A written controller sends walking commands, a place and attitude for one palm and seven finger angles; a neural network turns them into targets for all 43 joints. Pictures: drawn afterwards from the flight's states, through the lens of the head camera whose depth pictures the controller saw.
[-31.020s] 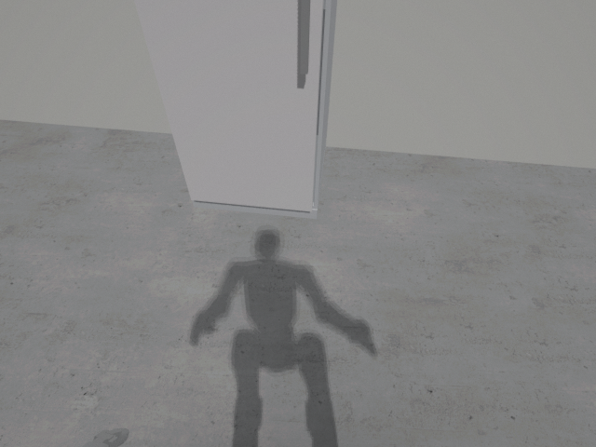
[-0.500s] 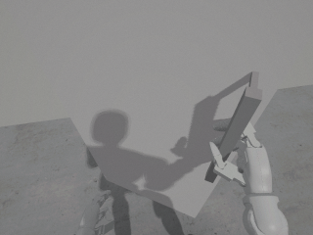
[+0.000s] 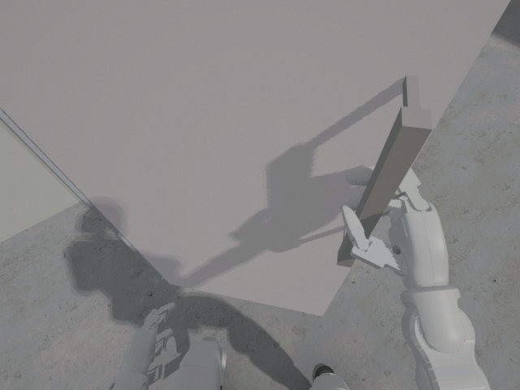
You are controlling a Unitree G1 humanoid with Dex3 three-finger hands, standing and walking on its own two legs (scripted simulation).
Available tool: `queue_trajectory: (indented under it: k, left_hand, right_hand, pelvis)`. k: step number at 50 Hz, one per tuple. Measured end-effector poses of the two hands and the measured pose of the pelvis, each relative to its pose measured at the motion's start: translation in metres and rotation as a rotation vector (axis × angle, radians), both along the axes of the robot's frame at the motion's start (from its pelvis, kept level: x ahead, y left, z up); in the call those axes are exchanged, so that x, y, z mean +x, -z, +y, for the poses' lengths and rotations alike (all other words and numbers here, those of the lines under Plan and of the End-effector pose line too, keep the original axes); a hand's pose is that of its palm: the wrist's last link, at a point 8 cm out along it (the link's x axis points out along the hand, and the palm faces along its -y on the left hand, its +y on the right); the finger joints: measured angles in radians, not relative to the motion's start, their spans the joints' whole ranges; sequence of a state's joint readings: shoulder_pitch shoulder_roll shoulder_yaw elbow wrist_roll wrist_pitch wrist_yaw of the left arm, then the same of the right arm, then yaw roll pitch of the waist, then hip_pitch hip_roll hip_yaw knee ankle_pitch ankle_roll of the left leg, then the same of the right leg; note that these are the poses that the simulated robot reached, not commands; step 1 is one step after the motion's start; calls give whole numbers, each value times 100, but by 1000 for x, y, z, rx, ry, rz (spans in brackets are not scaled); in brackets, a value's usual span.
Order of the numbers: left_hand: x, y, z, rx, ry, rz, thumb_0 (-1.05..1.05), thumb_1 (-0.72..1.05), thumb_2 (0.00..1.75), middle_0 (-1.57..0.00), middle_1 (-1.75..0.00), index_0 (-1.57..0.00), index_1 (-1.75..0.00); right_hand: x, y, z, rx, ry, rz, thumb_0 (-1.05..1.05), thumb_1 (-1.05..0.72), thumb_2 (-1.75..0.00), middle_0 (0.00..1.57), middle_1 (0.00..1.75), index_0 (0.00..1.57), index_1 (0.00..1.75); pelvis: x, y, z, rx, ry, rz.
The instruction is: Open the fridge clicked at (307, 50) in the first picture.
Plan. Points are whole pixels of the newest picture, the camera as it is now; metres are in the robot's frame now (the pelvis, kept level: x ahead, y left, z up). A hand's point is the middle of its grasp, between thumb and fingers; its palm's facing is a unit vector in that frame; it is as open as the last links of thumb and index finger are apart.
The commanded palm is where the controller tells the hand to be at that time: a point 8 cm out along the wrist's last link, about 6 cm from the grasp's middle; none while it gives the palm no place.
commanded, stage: walk backward, drawing the door open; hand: right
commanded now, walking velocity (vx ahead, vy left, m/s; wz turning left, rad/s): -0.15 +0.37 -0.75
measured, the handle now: (368, 197) +0.33 -0.11 +0.13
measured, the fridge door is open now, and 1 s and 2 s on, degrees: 47 74 70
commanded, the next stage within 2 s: stop walking and hold the door back in 0.68 s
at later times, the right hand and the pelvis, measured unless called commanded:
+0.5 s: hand (307, 343) +0.17 -0.03 +0.13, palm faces +0.34 +0.92 -0.17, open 6.6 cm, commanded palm +0.12 -0.07 +0.12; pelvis -0.06 +0.20 +0.00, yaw -22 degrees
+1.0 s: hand out of the picture +0.10 +0.03 +0.13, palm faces +0.68 +0.72 -0.08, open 5.6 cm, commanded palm +0.06 -0.01 +0.12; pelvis -0.06 +0.34 -0.02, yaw -39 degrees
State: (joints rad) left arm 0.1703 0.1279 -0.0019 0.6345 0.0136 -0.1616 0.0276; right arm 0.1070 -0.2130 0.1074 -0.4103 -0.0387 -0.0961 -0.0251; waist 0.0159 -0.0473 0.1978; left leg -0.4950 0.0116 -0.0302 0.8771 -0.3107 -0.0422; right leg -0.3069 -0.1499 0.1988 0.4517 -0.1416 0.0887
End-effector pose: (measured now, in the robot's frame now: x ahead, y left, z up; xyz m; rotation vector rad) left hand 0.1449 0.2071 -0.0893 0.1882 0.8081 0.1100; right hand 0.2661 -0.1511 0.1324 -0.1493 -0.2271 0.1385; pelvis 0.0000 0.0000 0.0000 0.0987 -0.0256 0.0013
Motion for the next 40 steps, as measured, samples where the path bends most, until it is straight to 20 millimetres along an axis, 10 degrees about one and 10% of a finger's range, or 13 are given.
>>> queue_trajectory:
  k: [11, 18, 24, 30, 40]
  left_hand:
    - [33, 12, 90, 20, 87, -61, 2, 91, 90, -20, -30, -20, -30]
    - [47, 1, 109, 102, 220, -152, 2, 91, 90, -20, -30, -20, -30]
    - [29, -7, 116, 71, 370, -39, 2, 91, 90, -20, -30, -20, -30]
    - [26, -5, 143, 8, 450, 5, 2, 90, 90, -21, -30, -21, -30]
    - [80, 5, 208, 26, 497, -62, 2, 90, 90, -21, -30, -20, -30]
  right_hand:
    - [-68, -2, 32, -57, 305, -23, -4, -60, -78, 45, 141, 26, 136]
    - [-102, 7, 51, 7, 332, -119, -4, -61, -79, 45, 141, 25, 132]
    - [-132, 3, 69, -18, 442, -71, -3, -61, -79, 45, 141, 27, 134]
    - [-163, -3, 95, -19, 597, 13, -1, -63, -78, 45, 141, 29, 135]
    - [-209, -4, 141, -68, 842, 5, -3, -64, -80, 45, 141, 29, 136]
  pelvis:
    - [-29, 15, 97, -89, 184, -10]
    - [-46, 32, 134, -66, 291, 28]
    - [-60, 7, 187, -34, 377, -11]
    - [-53, -3, 236, 12, 444, -7]
    - [-37, 14, 306, -78, 565, 22]
